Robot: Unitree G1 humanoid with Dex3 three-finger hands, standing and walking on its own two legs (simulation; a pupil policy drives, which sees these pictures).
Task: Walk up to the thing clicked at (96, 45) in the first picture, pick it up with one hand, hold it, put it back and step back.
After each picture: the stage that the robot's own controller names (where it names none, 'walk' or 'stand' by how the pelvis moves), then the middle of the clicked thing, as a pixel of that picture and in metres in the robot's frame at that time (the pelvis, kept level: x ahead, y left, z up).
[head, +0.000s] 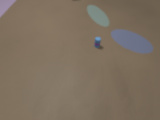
stand; (97, 42) +1.37 -0.23 -0.72
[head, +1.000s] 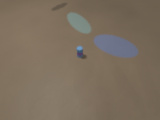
walk; (79, 51) +1.24 +0.08 -0.70
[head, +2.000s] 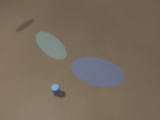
walk; (56, 90) +0.72 +0.26 -0.72
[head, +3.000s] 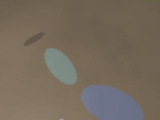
walk; out of the picture +0.44 +0.17 -0.72
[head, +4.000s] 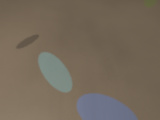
stand; out of the picture +0.35 +0.15 -0.72
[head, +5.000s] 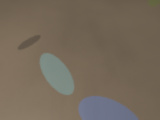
stand; out of the picture +0.31 +0.14 -0.72
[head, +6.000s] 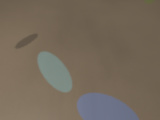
stand; out of the picture +0.33 +0.15 -0.72
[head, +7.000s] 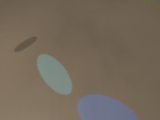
stand; out of the picture +0.32 +0.15 -0.73
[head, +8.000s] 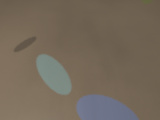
stand; out of the picture +0.32 +0.16 -0.73
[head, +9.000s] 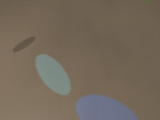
stand; out of the picture +0.31 +0.16 -0.73
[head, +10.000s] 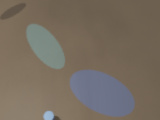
go down; (49, 117) +0.35 +0.15 -0.66
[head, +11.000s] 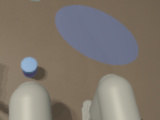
go down; (29, 67) +0.43 +0.16 -0.31
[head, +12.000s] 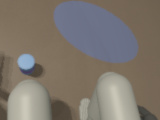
close in; (26, 64) +0.43 +0.15 -0.30
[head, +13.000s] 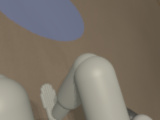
close in; out of the picture +0.43 +0.19 -0.23
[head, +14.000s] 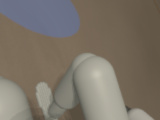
close; out of the picture +0.41 +0.20 -0.24
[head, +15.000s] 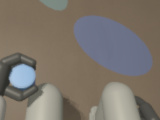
lift; (24, 80) +0.32 +0.19 -0.07
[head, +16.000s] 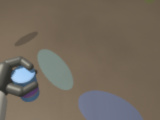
hold; (26, 84) +0.33 +0.17 +0.05
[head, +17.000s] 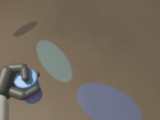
hold; (29, 87) +0.33 +0.17 +0.01
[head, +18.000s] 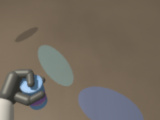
hold; (35, 92) +0.31 +0.16 +0.01
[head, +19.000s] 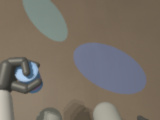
crouch; (30, 78) +0.36 +0.16 -0.06
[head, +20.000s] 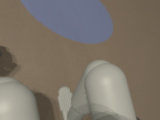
lower; out of the picture +0.42 +0.18 -0.20
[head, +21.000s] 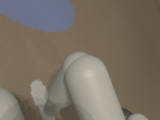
lower; out of the picture +0.45 +0.22 -0.24
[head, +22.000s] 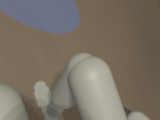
lower; out of the picture +0.44 +0.22 -0.24
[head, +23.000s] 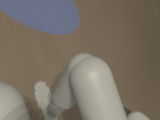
lower; out of the picture +0.43 +0.22 -0.24
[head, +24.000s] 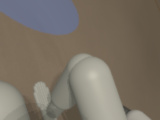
lower; out of the picture +0.43 +0.22 -0.24
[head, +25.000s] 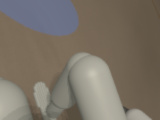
open; out of the picture +0.41 +0.19 -0.24
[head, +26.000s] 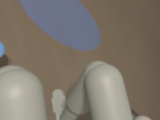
stand; out of the picture +0.41 +0.18 -0.24
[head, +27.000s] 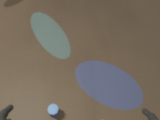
stand; (53, 110) +0.36 +0.12 -0.58
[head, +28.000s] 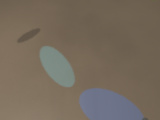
stand; out of the picture +0.34 +0.12 -0.67
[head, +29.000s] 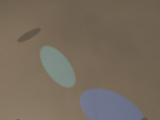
stand; out of the picture +0.33 +0.12 -0.67
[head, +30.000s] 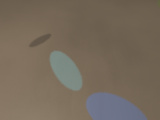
stand; out of the picture +0.36 +0.11 -0.72
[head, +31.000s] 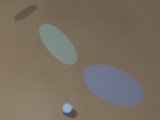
walk; (67, 109) +0.40 +0.05 -0.70
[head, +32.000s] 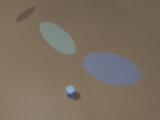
walk; (70, 92) +0.58 +0.10 -0.70
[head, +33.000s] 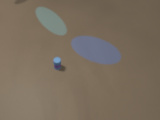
walk; (57, 63) +0.89 +0.14 -0.70
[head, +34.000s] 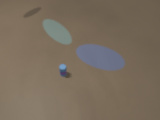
stand; (63, 70) +0.94 +0.14 -0.71
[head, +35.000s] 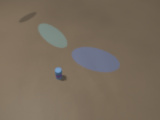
stand; (58, 73) +0.94 +0.19 -0.72
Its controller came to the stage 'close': yes
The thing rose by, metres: 0.72
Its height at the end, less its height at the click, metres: +0.00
